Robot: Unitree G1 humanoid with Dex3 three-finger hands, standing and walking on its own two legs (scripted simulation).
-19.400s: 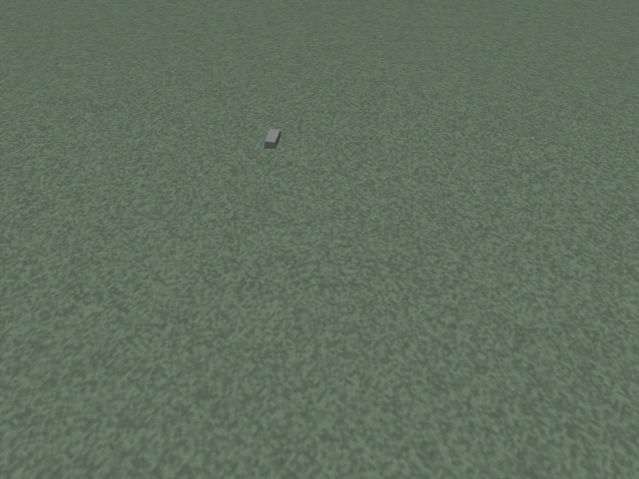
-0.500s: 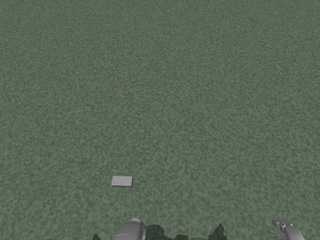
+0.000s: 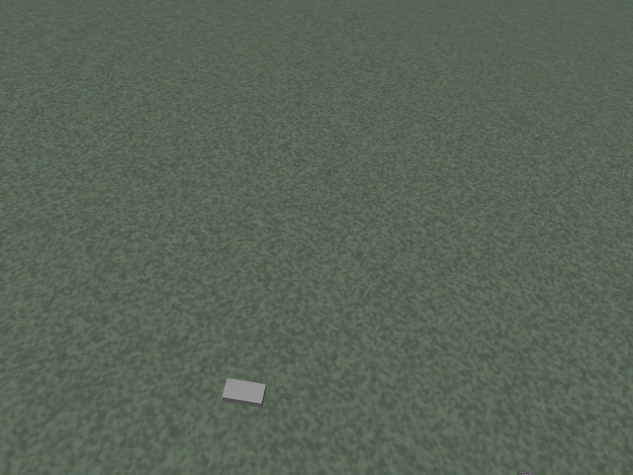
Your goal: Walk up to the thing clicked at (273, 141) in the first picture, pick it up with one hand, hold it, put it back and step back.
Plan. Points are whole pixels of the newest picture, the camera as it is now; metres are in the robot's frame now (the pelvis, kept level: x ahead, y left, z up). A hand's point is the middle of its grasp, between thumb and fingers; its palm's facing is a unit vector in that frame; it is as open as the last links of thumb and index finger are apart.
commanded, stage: walk up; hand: left
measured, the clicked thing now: (244, 392) +0.47 +0.20 -0.75
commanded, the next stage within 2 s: stand in 0.78 s
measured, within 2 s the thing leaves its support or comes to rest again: neither
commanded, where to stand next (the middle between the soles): +0.06 -0.02 m, yaw -4 degrees
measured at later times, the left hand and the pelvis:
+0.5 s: hand out of the picture +0.12 +0.24 -0.15, palm faces -0.08 -0.93 -0.36, open 7.4 cm; pelvis -0.01 -0.01 +0.00, yaw -3 degrees
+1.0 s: hand out of the picture +0.08 +0.23 -0.14, palm faces -0.08 -0.94 -0.34, open 7.4 cm; pelvis -0.01 -0.02 +0.01, yaw -3 degrees
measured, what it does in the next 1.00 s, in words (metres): steps on the spot: right foot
